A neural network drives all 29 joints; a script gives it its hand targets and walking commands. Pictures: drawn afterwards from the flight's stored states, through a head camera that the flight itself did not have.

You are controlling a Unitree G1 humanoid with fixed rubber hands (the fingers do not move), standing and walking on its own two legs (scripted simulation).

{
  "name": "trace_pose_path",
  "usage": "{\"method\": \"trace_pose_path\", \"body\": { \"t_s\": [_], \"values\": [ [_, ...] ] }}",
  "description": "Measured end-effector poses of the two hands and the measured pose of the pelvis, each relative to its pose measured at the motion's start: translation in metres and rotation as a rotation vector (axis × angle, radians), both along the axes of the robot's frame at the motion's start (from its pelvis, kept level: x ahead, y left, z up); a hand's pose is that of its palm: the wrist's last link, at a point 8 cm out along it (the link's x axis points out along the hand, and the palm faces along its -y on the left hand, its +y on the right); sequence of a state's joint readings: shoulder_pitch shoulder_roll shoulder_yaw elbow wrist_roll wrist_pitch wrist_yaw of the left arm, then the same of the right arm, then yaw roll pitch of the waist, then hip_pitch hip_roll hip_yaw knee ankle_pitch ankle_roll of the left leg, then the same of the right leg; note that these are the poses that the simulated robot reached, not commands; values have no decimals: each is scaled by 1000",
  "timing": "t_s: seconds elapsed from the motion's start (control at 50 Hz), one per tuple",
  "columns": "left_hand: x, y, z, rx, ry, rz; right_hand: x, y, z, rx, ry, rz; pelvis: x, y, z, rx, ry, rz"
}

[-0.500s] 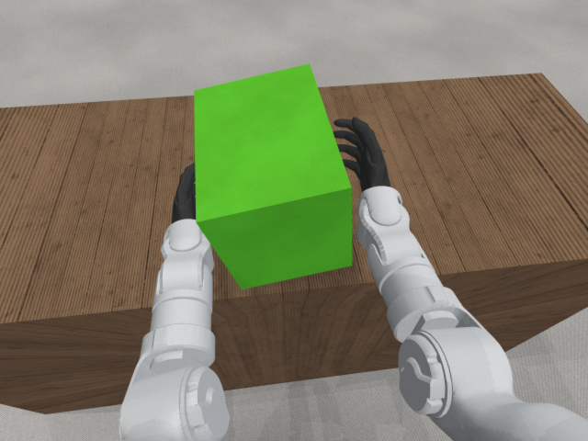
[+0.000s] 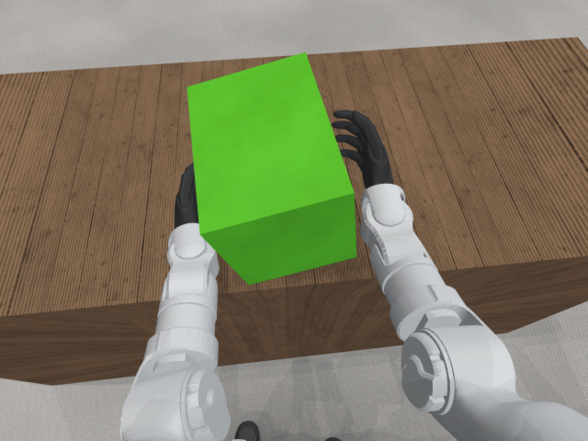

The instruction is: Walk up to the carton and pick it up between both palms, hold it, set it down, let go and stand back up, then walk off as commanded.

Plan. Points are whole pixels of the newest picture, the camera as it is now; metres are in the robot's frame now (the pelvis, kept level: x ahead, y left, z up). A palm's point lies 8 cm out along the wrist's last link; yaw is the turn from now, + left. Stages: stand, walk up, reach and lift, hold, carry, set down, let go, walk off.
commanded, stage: set down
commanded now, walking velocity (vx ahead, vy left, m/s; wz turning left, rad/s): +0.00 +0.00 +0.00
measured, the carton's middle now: (275, 175) +0.46 +0.06 +0.04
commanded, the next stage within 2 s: none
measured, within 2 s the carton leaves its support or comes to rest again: rests again in 0.26 s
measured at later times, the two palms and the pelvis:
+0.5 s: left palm (177, 202) +0.39 +0.19 +0.06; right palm (384, 177) +0.43 -0.08 +0.08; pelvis -0.02 +0.01 +0.00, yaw +0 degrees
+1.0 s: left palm (173, 208) +0.38 +0.19 +0.06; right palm (386, 170) +0.43 -0.08 +0.10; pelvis -0.03 +0.01 +0.00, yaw -1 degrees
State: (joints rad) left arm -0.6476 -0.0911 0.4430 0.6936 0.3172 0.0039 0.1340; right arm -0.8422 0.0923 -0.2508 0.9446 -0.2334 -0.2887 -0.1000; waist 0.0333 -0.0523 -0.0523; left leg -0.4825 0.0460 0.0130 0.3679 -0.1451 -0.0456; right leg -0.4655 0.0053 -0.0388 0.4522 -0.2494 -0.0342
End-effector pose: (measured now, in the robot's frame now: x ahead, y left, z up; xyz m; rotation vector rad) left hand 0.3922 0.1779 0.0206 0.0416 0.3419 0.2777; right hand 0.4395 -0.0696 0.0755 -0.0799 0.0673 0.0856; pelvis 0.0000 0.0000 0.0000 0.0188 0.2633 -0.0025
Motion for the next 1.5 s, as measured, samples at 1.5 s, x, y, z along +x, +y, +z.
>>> {"method": "trace_pose_path", "body": {
  "t_s": [1.5],
  "values": [
    [-67, 41, 23, -121, -31, 161, -65, -74, 3, 154, 168, -121, -53, 8, -4, -22, -19, -11]
  ]
}}
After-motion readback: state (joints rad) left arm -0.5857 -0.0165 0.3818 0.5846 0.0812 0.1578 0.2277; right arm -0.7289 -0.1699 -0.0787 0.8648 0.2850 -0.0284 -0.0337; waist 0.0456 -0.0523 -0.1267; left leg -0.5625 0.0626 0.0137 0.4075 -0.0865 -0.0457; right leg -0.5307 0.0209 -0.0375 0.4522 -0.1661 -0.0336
